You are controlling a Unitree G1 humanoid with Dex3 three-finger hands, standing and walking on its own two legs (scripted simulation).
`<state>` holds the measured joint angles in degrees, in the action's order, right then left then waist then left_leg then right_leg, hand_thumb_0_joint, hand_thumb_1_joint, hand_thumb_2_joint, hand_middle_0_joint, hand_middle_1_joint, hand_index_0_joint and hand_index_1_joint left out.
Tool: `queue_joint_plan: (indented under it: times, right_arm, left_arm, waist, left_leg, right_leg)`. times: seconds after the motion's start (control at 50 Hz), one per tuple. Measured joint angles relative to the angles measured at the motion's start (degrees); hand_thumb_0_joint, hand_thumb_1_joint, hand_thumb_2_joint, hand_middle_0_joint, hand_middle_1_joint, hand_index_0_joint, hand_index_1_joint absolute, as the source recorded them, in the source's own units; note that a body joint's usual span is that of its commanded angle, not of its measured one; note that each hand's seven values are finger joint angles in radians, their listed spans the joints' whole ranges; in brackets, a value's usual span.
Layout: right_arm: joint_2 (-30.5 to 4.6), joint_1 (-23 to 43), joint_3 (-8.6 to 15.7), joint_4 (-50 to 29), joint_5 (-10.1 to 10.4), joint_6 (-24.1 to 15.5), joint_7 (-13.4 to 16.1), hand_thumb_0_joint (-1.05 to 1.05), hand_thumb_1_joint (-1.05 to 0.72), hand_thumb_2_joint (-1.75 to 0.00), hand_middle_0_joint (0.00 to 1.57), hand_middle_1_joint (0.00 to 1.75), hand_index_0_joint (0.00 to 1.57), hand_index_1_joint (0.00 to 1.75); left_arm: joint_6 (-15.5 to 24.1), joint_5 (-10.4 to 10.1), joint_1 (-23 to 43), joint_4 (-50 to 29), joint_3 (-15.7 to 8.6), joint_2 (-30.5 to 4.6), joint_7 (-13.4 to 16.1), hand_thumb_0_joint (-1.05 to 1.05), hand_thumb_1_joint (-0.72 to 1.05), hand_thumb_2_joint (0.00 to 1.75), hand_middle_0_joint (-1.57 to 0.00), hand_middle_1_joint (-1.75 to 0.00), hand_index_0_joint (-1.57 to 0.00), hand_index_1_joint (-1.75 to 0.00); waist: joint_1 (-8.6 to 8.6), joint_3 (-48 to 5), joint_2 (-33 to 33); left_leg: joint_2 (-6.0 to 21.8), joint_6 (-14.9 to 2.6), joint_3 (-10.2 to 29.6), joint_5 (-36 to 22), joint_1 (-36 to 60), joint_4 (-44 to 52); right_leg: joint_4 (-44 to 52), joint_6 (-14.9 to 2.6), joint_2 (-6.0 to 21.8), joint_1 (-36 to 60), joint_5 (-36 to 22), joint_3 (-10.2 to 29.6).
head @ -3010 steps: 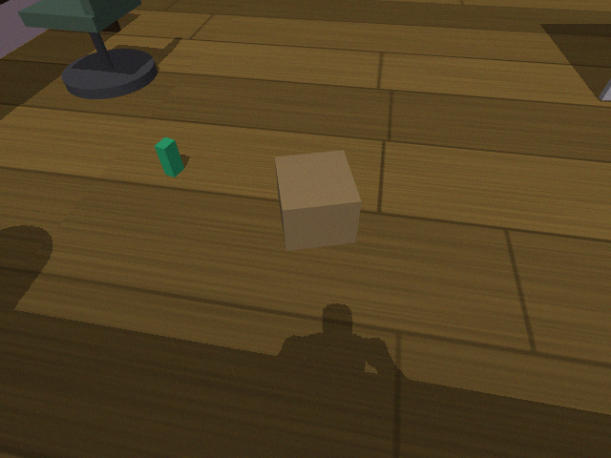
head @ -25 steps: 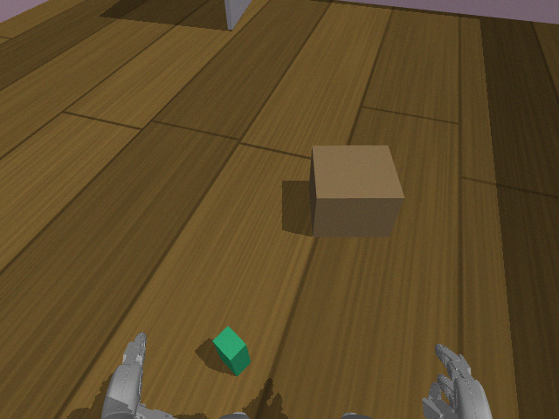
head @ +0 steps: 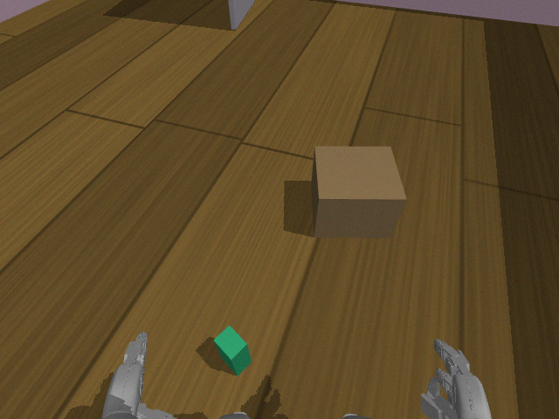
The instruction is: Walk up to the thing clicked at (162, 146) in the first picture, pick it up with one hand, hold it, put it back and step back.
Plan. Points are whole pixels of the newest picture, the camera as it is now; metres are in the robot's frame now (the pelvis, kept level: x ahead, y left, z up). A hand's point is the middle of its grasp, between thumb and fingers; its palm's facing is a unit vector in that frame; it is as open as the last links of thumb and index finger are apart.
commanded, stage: home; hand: left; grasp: from the side
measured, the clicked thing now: (233, 351) +0.40 +0.18 -0.63
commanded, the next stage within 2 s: stand in 0.64 s
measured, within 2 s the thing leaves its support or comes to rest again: neither
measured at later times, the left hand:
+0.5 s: hand (167, 395) +0.17 +0.18 -0.06, palm faces +0.10 -0.96 -0.27, open 17.6 cm
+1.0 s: hand (168, 394) +0.17 +0.18 -0.06, palm faces +0.10 -0.96 -0.27, open 14.2 cm
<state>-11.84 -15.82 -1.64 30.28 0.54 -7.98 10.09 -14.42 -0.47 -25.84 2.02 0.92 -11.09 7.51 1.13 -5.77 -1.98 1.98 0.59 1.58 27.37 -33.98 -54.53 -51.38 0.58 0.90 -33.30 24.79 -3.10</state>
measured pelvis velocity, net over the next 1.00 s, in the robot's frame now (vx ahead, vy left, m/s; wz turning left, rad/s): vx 0.00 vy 0.00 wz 0.00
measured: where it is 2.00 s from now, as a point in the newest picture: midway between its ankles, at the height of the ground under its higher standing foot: outside the picture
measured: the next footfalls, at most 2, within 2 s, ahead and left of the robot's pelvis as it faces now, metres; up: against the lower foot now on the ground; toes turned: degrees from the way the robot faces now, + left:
none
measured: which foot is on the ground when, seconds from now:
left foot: down 0.00-1.00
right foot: down 0.00-1.00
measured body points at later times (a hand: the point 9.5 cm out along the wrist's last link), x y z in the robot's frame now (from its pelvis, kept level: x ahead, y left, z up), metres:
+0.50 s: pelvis +0.00 +0.00 +0.00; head +0.02 +0.01 +0.45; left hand +0.16 +0.23 -0.04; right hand +0.16 -0.24 -0.07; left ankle +0.00 +0.12 -0.69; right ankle +0.01 -0.13 -0.69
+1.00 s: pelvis +0.00 +0.00 +0.00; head +0.02 +0.00 +0.45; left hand +0.16 +0.23 -0.04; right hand +0.16 -0.24 -0.07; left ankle +0.00 +0.12 -0.69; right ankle +0.01 -0.13 -0.69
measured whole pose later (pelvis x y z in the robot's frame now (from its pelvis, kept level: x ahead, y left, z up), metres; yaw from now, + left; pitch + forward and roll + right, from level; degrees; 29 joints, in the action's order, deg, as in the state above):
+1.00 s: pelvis +0.00 +0.00 +0.00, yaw +0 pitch +7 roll -2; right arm -11.8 -15.9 -1.5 30.6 0.4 -8.2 10.0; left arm -14.5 -0.5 -25.6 2.3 1.0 -11.1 7.5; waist 1.0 -5.8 -2.0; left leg 1.9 0.4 1.5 27.6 -33.8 -54.5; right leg -51.2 0.8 1.0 -33.1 24.9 -2.9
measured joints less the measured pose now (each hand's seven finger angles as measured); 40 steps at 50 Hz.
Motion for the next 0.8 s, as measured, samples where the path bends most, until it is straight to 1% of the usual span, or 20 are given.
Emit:
queue_joint_plan:
  times: [0.48,0.8]
  right_arm:
    - [0.2,-0.3,0.0,0.3,-0.1,0.0,-0.2,0.02,-0.90,-0.90,0.20,0.30,0.20,0.30]
    - [0.0,-0.2,0.0,0.3,-0.1,-0.3,0.0,0.02,-0.90,-0.90,0.20,0.30,0.20,0.30]
  left_arm:
    - [0.0,0.0,0.1,0.1,-0.1,-0.1,0.0,-0.01,-0.57,0.04,-0.05,-0.05,-0.05,-0.05]
    - [0.0,-0.1,0.0,-0.2,-0.1,-0.1,-0.1,-0.01,-0.55,0.05,-0.06,-0.06,-0.06,-0.06]
  waist:
    - [-0.01,0.2,-0.1]
    - [0.00,0.1,0.0]
  left_leg:
    - [-0.1,-0.30,-0.2,0.0,0.2,0.1]
    - [-0.1,-0.24,-0.1,0.1,0.0,0.0]
  right_leg:
    - [0.3,0.29,0.1,0.2,-0.2,0.3]
    - [0.3,0.23,0.1,0.1,-0.1,0.1]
